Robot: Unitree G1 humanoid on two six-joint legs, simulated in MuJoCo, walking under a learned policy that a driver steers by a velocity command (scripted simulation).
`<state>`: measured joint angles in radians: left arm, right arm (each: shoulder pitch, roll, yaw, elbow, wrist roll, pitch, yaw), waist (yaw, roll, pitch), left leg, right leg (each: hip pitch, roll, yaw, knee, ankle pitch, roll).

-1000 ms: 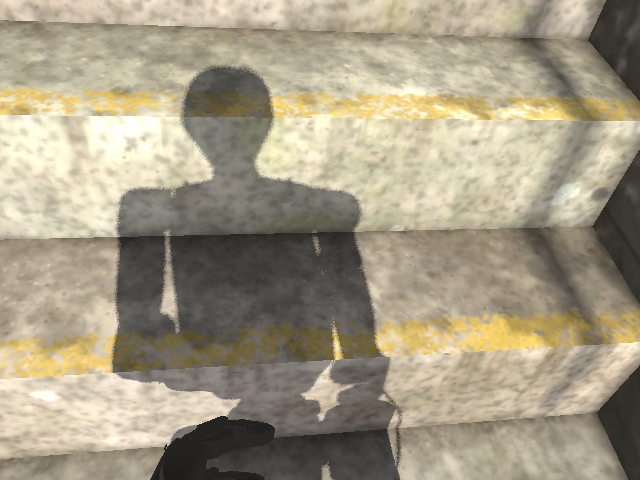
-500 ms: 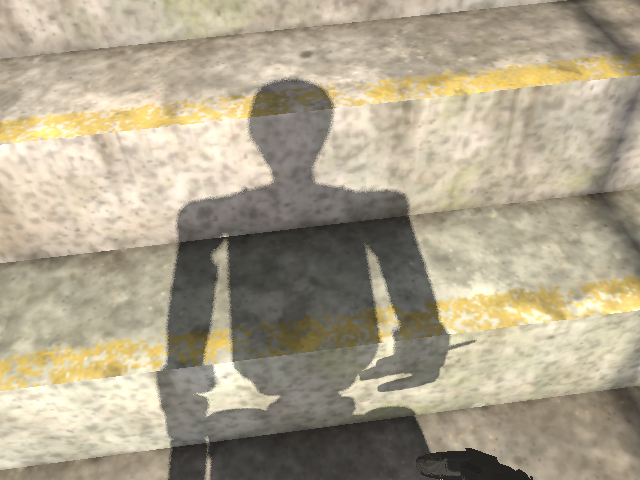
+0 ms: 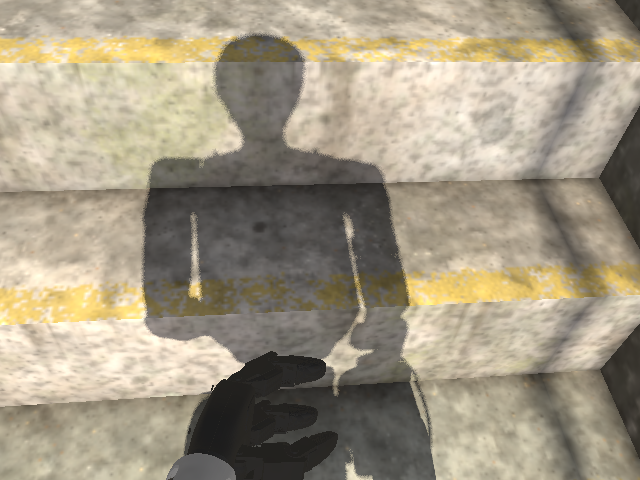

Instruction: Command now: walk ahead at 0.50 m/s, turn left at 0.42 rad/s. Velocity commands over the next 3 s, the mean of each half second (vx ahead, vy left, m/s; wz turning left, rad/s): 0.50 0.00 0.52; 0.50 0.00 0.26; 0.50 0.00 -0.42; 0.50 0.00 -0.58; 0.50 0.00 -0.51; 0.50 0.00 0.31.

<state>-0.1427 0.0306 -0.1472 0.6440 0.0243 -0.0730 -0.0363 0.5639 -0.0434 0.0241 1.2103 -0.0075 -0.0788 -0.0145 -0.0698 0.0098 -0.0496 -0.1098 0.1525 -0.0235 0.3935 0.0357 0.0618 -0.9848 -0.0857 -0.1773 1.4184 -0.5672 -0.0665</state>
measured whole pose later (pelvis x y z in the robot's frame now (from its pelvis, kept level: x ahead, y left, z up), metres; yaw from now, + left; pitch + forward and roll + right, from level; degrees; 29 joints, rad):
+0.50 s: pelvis +0.22 +0.04 +0.19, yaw +13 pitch +4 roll +3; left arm 0.42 0.13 -0.03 1.06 -0.01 -0.03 0.03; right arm -0.08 -0.05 0.12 0.61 0.02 0.00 0.04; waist 0.02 -0.03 -0.02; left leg -1.19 0.09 0.23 1.60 -0.32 0.17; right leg 0.08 -0.20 -0.37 0.11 -0.11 0.05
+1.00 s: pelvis +0.44 +0.17 +0.41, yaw +20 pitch +6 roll -6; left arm -0.04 -0.04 -0.18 0.75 -0.01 -0.09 -0.02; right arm 0.41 -0.05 0.10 1.14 -0.02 -0.02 -0.02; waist -0.04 0.00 -0.11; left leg -0.08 -0.01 0.10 0.21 -0.13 0.13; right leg -1.34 0.13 -0.15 1.91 -0.10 -0.15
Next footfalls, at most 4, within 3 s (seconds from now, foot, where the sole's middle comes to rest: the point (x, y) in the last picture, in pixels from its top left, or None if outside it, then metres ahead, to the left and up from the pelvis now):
0.52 left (191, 474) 0.38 0.16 -0.40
1.04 right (191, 276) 0.57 0.16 -0.18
1.44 left None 0.78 0.48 0.03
2.00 right None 1.08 0.20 0.25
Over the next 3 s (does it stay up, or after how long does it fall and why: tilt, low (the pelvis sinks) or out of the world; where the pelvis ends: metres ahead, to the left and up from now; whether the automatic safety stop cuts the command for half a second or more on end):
stays up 1.21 0.07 1.19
